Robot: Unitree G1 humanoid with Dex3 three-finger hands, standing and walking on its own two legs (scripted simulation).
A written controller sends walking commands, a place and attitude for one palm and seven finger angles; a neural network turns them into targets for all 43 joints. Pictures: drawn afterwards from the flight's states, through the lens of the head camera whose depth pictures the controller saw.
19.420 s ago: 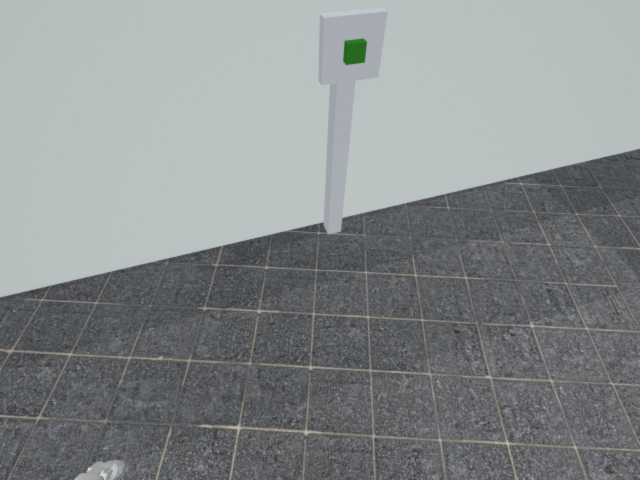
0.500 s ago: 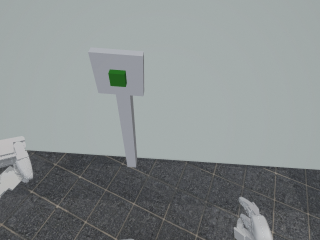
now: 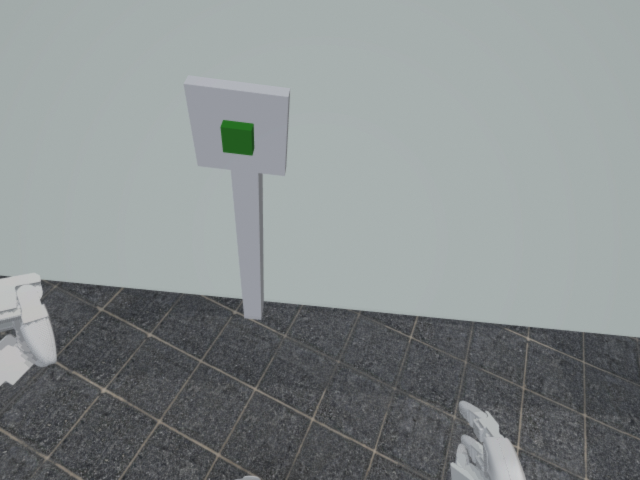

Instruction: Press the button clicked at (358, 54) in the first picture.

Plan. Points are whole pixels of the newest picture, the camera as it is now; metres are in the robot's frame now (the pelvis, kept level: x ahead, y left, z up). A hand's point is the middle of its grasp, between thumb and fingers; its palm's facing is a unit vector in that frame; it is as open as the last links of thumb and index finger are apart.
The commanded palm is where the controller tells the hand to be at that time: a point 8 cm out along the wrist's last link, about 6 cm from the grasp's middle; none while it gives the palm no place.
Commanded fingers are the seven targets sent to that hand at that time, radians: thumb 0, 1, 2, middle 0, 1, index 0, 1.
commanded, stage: step back with the hand held close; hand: left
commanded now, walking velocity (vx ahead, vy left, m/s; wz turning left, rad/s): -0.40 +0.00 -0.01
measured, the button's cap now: (238, 137) +0.67 +0.21 +0.02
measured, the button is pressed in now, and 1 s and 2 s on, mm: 0 0 0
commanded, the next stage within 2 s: stop stepping back and stand still in 0.08 s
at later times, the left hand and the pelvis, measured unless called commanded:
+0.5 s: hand out of the picture +0.08 +0.25 +0.17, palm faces +0.33 -0.85 -0.41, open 3.1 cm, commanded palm +0.02 +0.29 +0.18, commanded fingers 0.00 0.90 0.90 -1.30 -1.50 -1.30 -1.50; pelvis -0.11 +0.01 +0.01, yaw -1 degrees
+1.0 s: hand out of the picture +0.02 +0.26 +0.17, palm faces +0.31 -0.83 -0.46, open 3.1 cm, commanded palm -0.03 +0.30 +0.18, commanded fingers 0.00 0.90 0.90 -1.30 -1.50 -1.30 -1.50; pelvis -0.17 +0.02 +0.01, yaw -3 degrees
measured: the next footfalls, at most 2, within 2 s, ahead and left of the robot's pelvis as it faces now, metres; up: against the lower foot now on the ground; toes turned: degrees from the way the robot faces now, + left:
right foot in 0.02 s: -0.04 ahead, -0.13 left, +0.00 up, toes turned +1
left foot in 0.26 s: +0.04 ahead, +0.08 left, +0.00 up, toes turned -3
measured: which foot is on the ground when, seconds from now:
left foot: down 0.00-0.14, up 0.16-0.24, down 0.26-0.56, up 0.58-0.68, down 0.70-1.00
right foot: up 0.00-0.00, down 0.02-0.72, up 0.74-0.98, down 1.00-1.00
